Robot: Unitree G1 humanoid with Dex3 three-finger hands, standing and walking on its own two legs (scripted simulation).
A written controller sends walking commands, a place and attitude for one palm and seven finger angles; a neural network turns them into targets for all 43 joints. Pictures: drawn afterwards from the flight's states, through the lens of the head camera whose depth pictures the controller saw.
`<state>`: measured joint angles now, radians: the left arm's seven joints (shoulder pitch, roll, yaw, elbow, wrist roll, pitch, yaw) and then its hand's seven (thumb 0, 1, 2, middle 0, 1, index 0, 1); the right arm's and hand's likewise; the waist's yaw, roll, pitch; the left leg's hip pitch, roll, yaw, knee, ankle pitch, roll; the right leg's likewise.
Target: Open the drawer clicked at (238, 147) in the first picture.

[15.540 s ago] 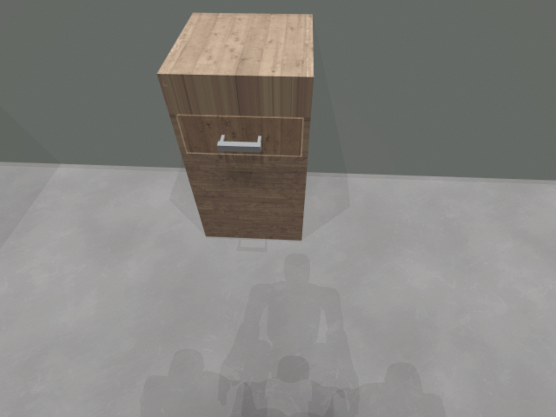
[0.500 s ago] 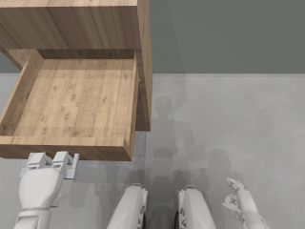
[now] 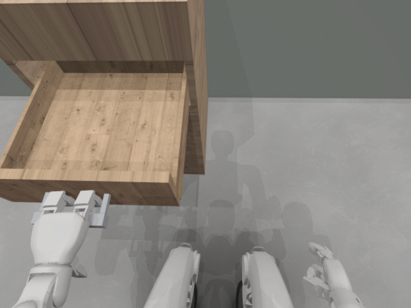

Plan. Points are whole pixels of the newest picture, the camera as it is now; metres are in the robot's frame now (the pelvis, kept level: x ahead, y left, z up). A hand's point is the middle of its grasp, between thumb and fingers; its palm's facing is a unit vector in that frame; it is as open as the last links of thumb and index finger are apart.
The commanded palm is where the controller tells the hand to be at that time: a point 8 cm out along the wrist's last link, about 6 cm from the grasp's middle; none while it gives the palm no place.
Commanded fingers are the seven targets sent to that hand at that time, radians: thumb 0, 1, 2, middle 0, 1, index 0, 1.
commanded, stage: lift the hand off the handle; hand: left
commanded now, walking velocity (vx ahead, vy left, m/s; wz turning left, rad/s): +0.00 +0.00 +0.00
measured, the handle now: (74, 209) +0.28 +0.29 -0.02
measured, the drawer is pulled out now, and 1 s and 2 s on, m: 0.29 0.28 0.28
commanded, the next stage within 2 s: none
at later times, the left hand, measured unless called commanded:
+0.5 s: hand (67, 229) +0.24 +0.29 -0.01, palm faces -0.07 -0.05 -1.00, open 13.6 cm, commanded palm +0.23 +0.27 +0.04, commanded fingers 0.00 -0.50 0.30 -0.30 -1.20 -0.30 -1.20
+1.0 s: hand (57, 224) +0.24 +0.28 +0.03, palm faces -0.07 -0.04 -1.00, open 13.5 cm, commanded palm +0.24 +0.27 +0.08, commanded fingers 0.00 -0.50 0.30 -0.30 -1.20 -0.30 -1.20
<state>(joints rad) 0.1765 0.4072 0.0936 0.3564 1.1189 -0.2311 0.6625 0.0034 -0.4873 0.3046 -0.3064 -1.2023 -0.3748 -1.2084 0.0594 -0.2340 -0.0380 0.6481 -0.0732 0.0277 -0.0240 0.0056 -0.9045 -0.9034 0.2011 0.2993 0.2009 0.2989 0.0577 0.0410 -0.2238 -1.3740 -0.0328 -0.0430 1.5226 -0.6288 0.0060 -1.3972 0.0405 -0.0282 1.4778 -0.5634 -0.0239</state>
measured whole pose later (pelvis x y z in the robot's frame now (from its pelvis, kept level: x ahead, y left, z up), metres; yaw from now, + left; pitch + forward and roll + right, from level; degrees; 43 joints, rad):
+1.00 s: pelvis +0.04 +0.01 +0.07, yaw +0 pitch +22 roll -2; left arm 0.34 0.38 0.05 0.21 1.08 -0.12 0.59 0.00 -0.49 0.30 -0.32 -1.20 -0.38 -1.21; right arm 0.12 -0.23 -0.02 0.57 -0.06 0.07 -0.02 0.01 -0.90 -0.90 0.20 0.30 0.20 0.30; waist 0.04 0.05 -0.20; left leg -1.03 -0.03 -0.03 1.23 -0.58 0.02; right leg -1.05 0.04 0.00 1.19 -0.52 -0.01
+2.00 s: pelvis +0.06 +0.02 +0.12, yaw -1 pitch +14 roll -1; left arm 0.47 0.39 0.05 0.04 1.02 -0.08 0.48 0.00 -0.49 0.30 -0.32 -1.20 -0.31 -1.20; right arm 0.19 -0.23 -0.02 0.52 -0.04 0.09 0.01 0.01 -0.90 -0.90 0.20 0.30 0.20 0.30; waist 0.04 0.06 -0.17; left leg -0.72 -0.03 -0.01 0.99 -0.52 0.04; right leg -0.75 0.04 0.03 0.95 -0.46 0.00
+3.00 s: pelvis +0.07 +0.02 +0.14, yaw +0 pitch +8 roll -1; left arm 0.60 0.50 0.13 -0.28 0.93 -0.12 0.32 0.00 -0.49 0.30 -0.32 -1.20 -0.32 -1.20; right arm 0.18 -0.24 -0.03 0.50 -0.02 0.07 0.01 0.01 -0.90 -0.90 0.20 0.30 0.20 0.30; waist 0.08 0.08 -0.12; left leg -0.48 -0.03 -0.02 0.79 -0.45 0.04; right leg -0.50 0.03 0.03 0.76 -0.40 0.00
